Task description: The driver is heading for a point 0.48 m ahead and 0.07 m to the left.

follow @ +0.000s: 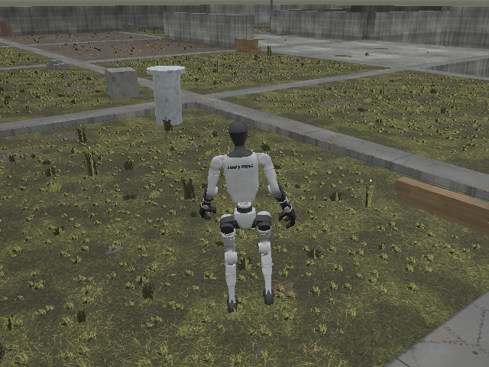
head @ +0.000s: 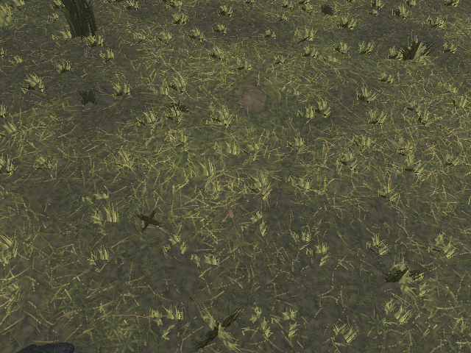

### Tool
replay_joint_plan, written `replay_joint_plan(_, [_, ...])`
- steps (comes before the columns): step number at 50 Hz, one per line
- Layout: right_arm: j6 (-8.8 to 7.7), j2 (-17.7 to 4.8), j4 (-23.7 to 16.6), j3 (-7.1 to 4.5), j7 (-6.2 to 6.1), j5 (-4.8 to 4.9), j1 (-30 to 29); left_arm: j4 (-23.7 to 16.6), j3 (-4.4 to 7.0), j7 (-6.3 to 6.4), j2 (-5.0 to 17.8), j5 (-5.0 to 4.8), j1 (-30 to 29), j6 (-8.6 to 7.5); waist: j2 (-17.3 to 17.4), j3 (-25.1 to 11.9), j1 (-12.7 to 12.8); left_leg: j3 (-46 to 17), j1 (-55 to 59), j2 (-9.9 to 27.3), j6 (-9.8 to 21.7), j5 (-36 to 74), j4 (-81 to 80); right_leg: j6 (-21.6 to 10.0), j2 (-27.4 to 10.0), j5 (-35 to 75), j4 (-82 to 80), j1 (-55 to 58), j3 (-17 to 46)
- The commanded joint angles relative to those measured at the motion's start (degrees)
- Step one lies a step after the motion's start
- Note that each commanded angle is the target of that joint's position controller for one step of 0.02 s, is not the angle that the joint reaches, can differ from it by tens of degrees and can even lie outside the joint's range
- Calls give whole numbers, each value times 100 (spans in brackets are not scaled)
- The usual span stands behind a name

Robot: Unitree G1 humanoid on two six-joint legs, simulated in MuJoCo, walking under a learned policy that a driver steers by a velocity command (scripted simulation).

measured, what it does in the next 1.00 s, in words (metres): walks ahead, turning left: right foot, then left foot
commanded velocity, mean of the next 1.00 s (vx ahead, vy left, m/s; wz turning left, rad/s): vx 0.49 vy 0.00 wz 0.44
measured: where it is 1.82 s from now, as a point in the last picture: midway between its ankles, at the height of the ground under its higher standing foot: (110, 322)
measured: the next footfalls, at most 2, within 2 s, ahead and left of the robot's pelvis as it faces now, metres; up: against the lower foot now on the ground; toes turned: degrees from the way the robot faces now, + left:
right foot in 0.40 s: +0.14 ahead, -0.11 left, +0.00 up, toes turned +30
left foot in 0.88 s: +0.38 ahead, +0.36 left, +0.00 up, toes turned +27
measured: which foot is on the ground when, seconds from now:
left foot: down 0.00-0.40, up 0.42-0.86, down 0.88-1.00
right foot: up 0.00-0.38, down 0.40-0.88, up 0.90-1.00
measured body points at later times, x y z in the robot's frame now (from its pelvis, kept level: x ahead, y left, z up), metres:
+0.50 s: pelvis +0.10 -0.01 +0.01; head +0.10 -0.02 +0.46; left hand +0.07 +0.30 -0.09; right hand +0.36 -0.18 -0.08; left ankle +0.01 +0.10 -0.67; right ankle +0.11 -0.13 -0.73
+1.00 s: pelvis +0.34 +0.20 +0.00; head +0.39 +0.22 +0.44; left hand +0.24 +0.45 -0.13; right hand +0.62 +0.06 -0.10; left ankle +0.35 +0.34 -0.73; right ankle +0.26 +0.00 -0.62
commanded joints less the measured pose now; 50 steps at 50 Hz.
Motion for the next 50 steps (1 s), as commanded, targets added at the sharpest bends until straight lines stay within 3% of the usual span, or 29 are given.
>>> replay_joint_plan(1, [-111, -980, -650, -242, -155, 180, -515, -513, 158, 47, 525, 54, -390, -152, 970, -595, 277, -2198, 1176, 1255, 781, 2130, -1697, -18, 76, 578, 487, -1059, 569])
replay_joint_plan(5, [-49, -1006, -771, -272, -287, 178, -188, -490, 63, -37, 274, -3, -383, -254, 763, -929, 188, -2227, 1735, 1019, 765, 2586, -1498, 112, 347, 1011, -237, -1029, 706])
replay_joint_plan(11, [83, -1179, -1066, -370, -315, 187, -334, -436, 40, -142, 335, -69, -461, -341, 1074, -781, 135, -2822, 1455, 761, 725, 1859, -1415, 248, 585, 1063, -1654, -476, 851])
replay_joint_plan(14, [70, -1182, -1127, -345, -257, 244, -265, -423, 60, -304, 452, -164, -443, -483, 1249, -757, 16, -3321, 1007, 629, 832, -1250, -1887, 143, 585, 1013, -2398, 92, 794])
replay_joint_plan(16, [22, -1160, -1179, -304, -203, 231, -349, -423, 102, -376, 538, -230, -362, -635, 1432, -576, 71, -3561, 624, 567, 858, -1768, -1947, 55, 570, 770, -2886, 704, 759])
replay_joint_plan(18, [-25, -945, -1235, -194, -159, 215, -513, -273, 140, -417, 565, -264, 88, -771, 1391, -555, 283, -3415, 162, 462, 782, -1836, -1695, -49, 421, 1145, -3463, 1716, 539])
replay_joint_plan(19, [-53, -776, -1237, -120, -143, 201, -530, -146, 164, -422, 554, -259, 457, -819, 1214, -556, 455, -3208, -239, 315, 665, -1927, -1364, -165, 290, 1389, -3880, 2427, 461])
replay_joint_plan(20, [-102, -498, -1219, -22, -127, 171, -465, -8, 205, -414, 649, -197, 1057, -859, 789, -781, 668, -2728, -893, 19, 413, -2120, -386, -381, -227, 1132, -4011, 3431, 927])
replay_joint_plan(21, [-174, 73, -1219, 171, -110, 81, -385, 56, 175, -419, 775, -44, 1750, -875, -113, -1078, 787, -1615, -1432, -622, 90, -1832, 1571, -737, -1228, -271, -4360, 4022, 2259])
replay_joint_plan(22, [-285, -177, -1610, 119, -118, 349, -473, 103, 259, -503, 1296, 190, 1708, -916, -1289, -302, 521, -1428, -3132, -583, 107, -1529, 2308, -1501, -2011, -2426, -5224, 3756, 4597])
replay_joint_plan(23, [-356, -643, -1519, 47, -118, 356, -711, 13, 217, -505, 1025, 31, 1405, -939, -918, 387, 551, -1276, -3659, -109, 29, -1020, 2813, -1646, -2150, -2551, -5319, 3381, 4504])
replay_joint_plan(24, [-398, -793, -1426, 0, -100, 272, -792, 13, 120, -460, 743, -67, 1451, -917, -531, 497, 616, -1151, -3729, -3, -12, -467, 3019, -1492, -1876, -1995, -5200, 3339, 3829])
replay_joint_plan(25, [-438, -695, -1327, 15, -76, 168, -714, 6, 66, -442, 671, -77, 1623, -891, -286, 315, 618, -1037, -3561, 44, -16, -171, 3105, -1321, -1580, -1601, -5158, 3326, 3308])
replay_joint_plan(26, [-496, -591, -1363, 38, -43, 149, -797, 72, 37, -422, 676, -81, 1711, -869, -297, 366, 604, -1011, -3552, 119, -34, 123, 2998, -1241, -1409, -1256, -5216, 3232, 2927])
replay_joint_plan(28, [-570, -404, -1406, 92, -1, 199, -972, 187, -50, -406, 574, -56, 1972, -881, -467, 385, 642, -800, -3475, 218, -69, 628, 2898, -1208, -1190, -703, -5371, 3078, 2384])
replay_joint_plan(32, [-622, -217, -1534, 176, 52, 187, -1346, 380, -189, -368, 465, -82, 2286, -842, -524, 478, 693, -328, -3592, 451, -279, 1429, 2418, -1321, -1129, 434, -5591, 2957, 1748])
replay_joint_plan(36, [-722, 44, -1769, 293, 245, 210, -2262, 638, -322, -341, 444, -144, 2839, -771, -469, 690, 1047, 161, -2839, 425, -352, 1980, 1073, -1258, -1109, 1696, -5796, 2828, 1139])
replay_joint_plan(39, [-832, -1, -1871, 266, 415, 286, -2422, 700, -343, -286, 608, -224, 2859, -670, -587, 773, 879, 194, -1890, 202, -317, 1764, 114, -1243, -1226, 2431, -5726, 2866, 1026])
replay_joint_plan(40, [-856, -135, -1854, 209, 429, 278, -2296, 714, -323, -275, 725, -234, 2820, -641, -694, 661, 719, 223, -1354, 54, -277, 1569, -145, -1191, -1275, 3249, -5508, 2917, 987])
replay_joint_plan(41, [-852, -367, -1805, 105, 403, 258, -2032, 762, -293, -271, 890, -188, 2838, -610, -860, 388, 514, 352, -774, -162, -182, 1389, -279, -1076, -1279, 5045, -4999, 3171, 856])
replay_joint_plan(42, [-823, -618, -1664, -26, 338, 226, -1374, 823, -257, -259, 1015, -138, 2874, -558, -1039, -146, 94, 586, 220, -434, -19, 1270, -380, -909, -1191, 6805, -4042, 3264, 660])
replay_joint_plan(43, [-754, -825, -1421, -138, 251, 221, -342, 812, -244, -253, 1052, -82, 2813, -552, -1134, -725, -484, 475, 1670, -284, 145, 1703, -461, -679, -1032, 7294, -2771, 2736, 532])
replay_joint_plan(44, [-670, -1182, -1180, -235, 132, 113, 900, 566, -310, -248, 784, 93, 2688, -622, -705, -1732, -988, -588, 3854, 867, 419, 2629, 61, -462, -711, 5376, -982, 1252, 580])
replay_joint_plan(45, [-693, -1693, -941, -274, 208, -100, 1146, 478, -595, -306, -339, 24, 3643, -747, 1997, -3357, -281, -3562, 5740, 2709, 1464, 2996, -400, -143, 343, -457, 1232, -436, 834])
replay_joint_plan(46, [-617, -1108, -882, -181, 200, -150, 1462, 599, -397, -338, 445, -179, 3220, -825, 1728, -3624, -669, -3969, 5223, 2447, 1398, 3225, -1046, -104, 266, -637, 1830, -499, 1290])
replay_joint_plan(47, [-594, -839, -787, -73, 174, -120, 951, 338, -298, -317, 650, -358, 2406, -795, 1577, -2303, -530, -2682, 4308, 2214, 1213, 4089, -992, -71, 28, -465, 1948, -951, 886])
replay_joint_plan(48, [-595, -668, -715, -22, 142, -11, 537, 234, -343, -280, 563, -256, 2000, -774, 931, -1499, -328, -1929, 3269, 1930, 1100, 4680, -1077, -70, -216, -150, 1624, -965, 589])
replay_joint_plan(49, [-612, -490, -670, 28, 127, 21, 192, 209, -329, -265, 474, -164, 1787, -722, 726, -1006, -107, -1508, 2439, 1695, 1050, 4746, -1297, -71, -328, 37, 1325, -813, 459])
replay_joint_plan(50, [-654, -419, -610, 56, 120, -36, -26, 189, -338, -277, 295, -179, 1883, -632, 821, -847, 181, -1268, 1770, 1641, 1061, 4704, -1636, -92, -459, 160, 1172, -379, 484])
